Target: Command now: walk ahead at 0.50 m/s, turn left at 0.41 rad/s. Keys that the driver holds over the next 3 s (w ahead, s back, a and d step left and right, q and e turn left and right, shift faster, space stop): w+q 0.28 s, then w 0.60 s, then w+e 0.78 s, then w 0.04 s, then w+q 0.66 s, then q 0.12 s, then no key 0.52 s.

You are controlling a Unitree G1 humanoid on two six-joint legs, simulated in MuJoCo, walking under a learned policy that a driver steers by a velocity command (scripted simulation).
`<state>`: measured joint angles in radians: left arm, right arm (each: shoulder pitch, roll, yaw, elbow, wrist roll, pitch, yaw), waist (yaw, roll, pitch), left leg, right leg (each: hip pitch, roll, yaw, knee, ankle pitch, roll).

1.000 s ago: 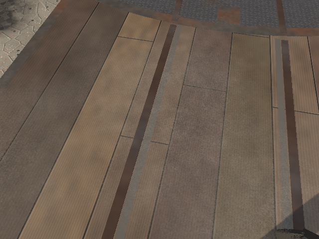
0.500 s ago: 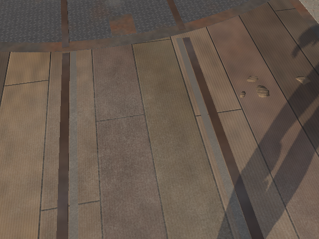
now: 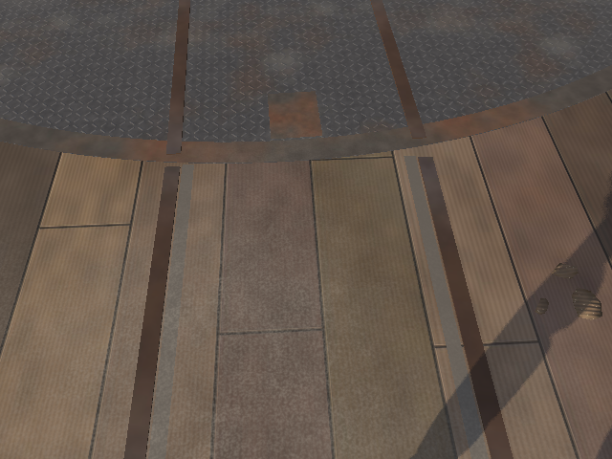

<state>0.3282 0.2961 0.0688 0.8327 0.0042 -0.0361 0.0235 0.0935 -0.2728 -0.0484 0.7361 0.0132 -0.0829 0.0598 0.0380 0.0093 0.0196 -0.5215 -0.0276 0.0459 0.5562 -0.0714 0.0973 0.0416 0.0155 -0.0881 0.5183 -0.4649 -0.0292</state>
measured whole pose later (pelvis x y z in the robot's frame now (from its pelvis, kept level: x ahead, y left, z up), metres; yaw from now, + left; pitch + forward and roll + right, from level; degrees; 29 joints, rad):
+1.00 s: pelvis +0.55 +0.09 +0.01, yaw +14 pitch +3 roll -1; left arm 0.41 0.30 0.05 0.86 -0.02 -0.05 0.00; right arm 0.04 -0.26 -0.03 0.65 0.00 -0.09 0.03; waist 0.08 -0.01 0.02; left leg -0.47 0.00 0.03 0.56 -0.13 0.05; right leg -0.14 0.00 0.05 0.77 -0.49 -0.01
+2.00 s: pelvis +1.11 +0.11 +0.01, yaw -6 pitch +2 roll -2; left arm 0.34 0.30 0.07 0.79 0.00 -0.05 0.01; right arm 0.10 -0.28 -0.03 0.73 0.02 -0.09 0.06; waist 0.05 0.02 0.01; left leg -0.52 0.01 0.02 0.52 -0.04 0.07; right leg 0.06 0.06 0.02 0.34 -0.43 -0.04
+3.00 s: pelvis +1.49 +0.12 +0.02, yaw +16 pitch -1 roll -1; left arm 0.20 0.25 0.02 0.84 0.02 -0.01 0.00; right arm 0.19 -0.23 -0.02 0.70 -0.03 0.02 -0.01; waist 0.03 -0.01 0.01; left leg -0.26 0.00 -0.06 0.55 -0.27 -0.01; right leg -0.26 -0.01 0.00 0.50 -0.22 0.02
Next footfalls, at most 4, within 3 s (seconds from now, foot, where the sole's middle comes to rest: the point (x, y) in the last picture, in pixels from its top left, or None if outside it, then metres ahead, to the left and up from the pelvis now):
0.44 right None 0.45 -0.09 -0.75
0.96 left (233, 367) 0.65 0.23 -0.75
1.48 right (329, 258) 0.97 0.01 -0.75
2.02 left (272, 166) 1.29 0.19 -0.75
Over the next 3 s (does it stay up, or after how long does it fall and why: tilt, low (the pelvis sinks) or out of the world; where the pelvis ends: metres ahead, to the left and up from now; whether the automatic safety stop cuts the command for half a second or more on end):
stays up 1.49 0.12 0.02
